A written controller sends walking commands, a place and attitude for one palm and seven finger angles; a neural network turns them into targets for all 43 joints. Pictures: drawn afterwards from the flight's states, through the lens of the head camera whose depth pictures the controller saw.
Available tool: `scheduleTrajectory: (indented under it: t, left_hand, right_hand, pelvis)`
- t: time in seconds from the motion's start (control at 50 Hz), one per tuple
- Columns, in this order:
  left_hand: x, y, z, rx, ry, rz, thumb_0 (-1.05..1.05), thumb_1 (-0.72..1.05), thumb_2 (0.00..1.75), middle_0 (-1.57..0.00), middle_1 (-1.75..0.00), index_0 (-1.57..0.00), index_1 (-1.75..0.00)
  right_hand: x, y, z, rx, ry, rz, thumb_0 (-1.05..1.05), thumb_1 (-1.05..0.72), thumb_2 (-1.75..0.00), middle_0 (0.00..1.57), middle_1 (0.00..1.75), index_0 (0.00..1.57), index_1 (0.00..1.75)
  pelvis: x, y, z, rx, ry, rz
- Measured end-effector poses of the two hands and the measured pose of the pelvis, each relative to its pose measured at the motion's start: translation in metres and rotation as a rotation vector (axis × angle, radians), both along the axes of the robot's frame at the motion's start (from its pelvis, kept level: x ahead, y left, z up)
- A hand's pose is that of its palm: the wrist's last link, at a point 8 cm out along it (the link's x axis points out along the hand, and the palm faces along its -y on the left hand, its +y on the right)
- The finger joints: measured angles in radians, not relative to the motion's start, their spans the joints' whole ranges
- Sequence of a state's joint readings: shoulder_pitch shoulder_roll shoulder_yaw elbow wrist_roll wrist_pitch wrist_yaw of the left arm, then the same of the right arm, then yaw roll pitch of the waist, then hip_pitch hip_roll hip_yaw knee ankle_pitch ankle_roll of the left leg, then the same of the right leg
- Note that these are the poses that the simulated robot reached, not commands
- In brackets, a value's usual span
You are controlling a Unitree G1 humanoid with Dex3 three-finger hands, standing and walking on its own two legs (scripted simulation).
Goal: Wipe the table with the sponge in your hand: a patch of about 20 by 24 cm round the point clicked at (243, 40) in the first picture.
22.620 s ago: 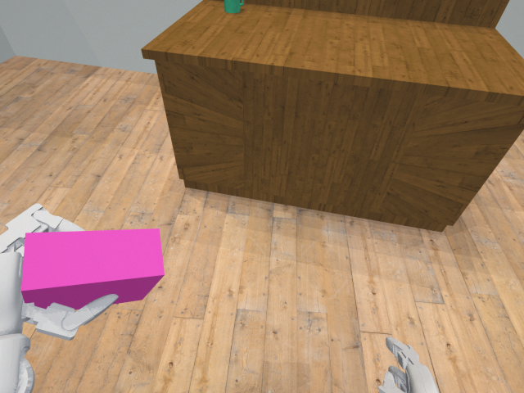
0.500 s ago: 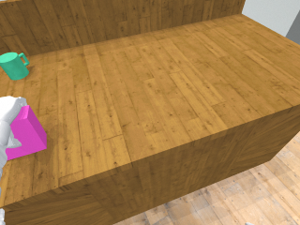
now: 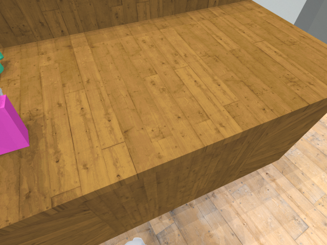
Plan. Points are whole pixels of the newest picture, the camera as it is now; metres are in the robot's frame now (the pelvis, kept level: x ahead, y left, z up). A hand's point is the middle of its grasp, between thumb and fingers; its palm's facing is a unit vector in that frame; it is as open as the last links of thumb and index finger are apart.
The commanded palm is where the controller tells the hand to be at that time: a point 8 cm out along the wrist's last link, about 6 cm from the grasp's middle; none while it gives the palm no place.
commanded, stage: wipe forward along the first lane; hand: left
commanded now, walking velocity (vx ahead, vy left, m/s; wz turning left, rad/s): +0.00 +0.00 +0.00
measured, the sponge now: out of the picture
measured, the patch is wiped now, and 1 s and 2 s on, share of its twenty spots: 0.30 0.50 0.55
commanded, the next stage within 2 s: slide across to the middle lane in 0.36 s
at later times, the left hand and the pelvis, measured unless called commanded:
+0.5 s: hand out of the picture +0.40 +0.46 +0.12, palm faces -0.18 +0.03 -0.98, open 9.9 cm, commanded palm +0.41 +0.43 +0.14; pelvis +0.01 +0.02 +0.00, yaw -1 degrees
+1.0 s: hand (11, 89) +0.45 +0.41 +0.12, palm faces -0.13 +0.02 -0.99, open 9.9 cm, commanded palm +0.44 +0.39 +0.16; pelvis +0.04 +0.03 +0.01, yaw +0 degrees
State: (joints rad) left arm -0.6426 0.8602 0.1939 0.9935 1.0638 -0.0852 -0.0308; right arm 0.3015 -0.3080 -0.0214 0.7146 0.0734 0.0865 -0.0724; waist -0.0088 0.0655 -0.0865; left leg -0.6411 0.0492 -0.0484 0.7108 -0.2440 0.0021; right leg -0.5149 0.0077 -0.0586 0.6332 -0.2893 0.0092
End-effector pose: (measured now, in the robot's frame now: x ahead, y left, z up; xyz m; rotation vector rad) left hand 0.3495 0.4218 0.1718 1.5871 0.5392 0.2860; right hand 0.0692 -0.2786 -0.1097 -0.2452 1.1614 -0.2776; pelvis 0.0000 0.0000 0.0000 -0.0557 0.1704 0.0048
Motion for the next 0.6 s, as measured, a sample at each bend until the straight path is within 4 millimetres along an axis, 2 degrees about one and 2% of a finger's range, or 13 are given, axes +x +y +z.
scheduleTrajectory:
  t: [0.22, 0.6]
  left_hand:
    - [0.02, 0.014, 0.0, -0.004, -0.014, -0.006, 0.02, -0.51, 1.05, -0.78, -1.34, -0.78, -1.35]
    - [0.052, 0.022, 0.001, 0.024, 0.015, -0.019, 0.02, -0.51, 1.05, -0.78, -1.34, -0.78, -1.35]
  right_hand:
    - [-0.018, 0.007, -0.003, -0.004, 0.088, -0.03, 0.01, -0.9, -0.9, 0.2, 0.3, 0.2, 0.3]
    - [-0.007, 0.025, 0.0, 0.001, 0.098, -0.026, 0.01, -0.9, -0.9, 0.2, 0.3, 0.2, 0.3]
  pelvis:
    - [0.007, 0.01, -0.002, -0.006, 0.037, -0.01]
    - [0.017, 0.022, -0.001, -0.013, 0.068, -0.007]
